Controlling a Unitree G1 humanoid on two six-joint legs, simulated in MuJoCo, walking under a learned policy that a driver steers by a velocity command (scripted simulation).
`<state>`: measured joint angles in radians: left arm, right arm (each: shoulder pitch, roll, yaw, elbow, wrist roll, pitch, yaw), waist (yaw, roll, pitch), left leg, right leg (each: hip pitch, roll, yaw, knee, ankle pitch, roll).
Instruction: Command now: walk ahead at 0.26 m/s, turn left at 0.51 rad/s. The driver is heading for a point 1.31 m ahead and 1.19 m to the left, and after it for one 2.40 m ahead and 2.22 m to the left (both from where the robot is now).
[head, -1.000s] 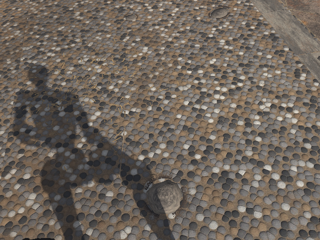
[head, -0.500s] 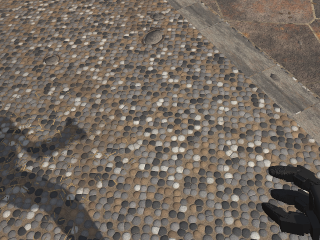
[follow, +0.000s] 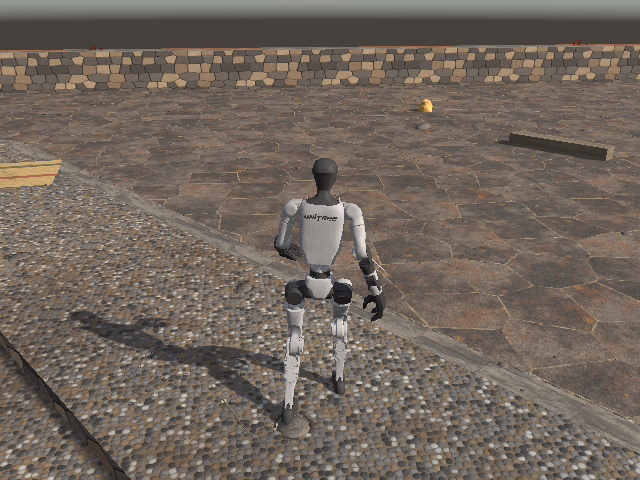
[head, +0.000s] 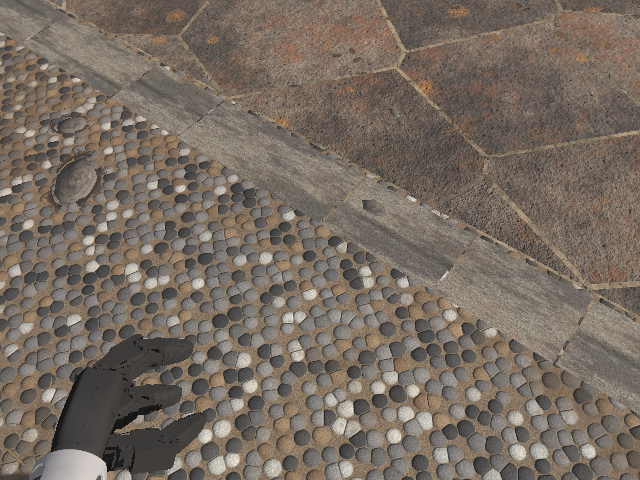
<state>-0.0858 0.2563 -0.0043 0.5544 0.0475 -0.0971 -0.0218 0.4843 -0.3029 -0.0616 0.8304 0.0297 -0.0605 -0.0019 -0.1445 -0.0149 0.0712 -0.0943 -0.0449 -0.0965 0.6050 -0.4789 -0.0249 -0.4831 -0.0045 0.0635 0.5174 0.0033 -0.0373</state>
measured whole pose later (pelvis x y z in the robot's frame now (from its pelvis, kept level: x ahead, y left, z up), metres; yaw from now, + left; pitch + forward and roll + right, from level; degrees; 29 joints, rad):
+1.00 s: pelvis +0.13 +0.02 +0.02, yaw +55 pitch +2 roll -1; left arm 0.10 0.28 0.07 0.71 0.02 0.00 0.04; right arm 0.20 -0.39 -0.11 0.56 0.03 0.07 -0.01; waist 0.00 0.06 0.05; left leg -0.56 -0.02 -0.10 1.15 -0.38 -0.08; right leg -0.26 0.01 -0.04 0.43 -0.20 -0.02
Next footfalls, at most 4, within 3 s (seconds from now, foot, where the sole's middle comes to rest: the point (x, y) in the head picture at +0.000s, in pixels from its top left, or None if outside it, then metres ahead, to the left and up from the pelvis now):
0.40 left None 0.11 0.15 -0.76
0.82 right None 0.26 0.00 -0.76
1.26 left None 0.01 0.14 -0.76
1.92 right None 0.47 0.23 -0.76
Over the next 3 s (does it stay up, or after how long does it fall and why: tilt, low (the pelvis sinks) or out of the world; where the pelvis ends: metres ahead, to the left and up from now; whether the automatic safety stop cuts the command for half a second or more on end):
stays up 1.15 0.67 0.01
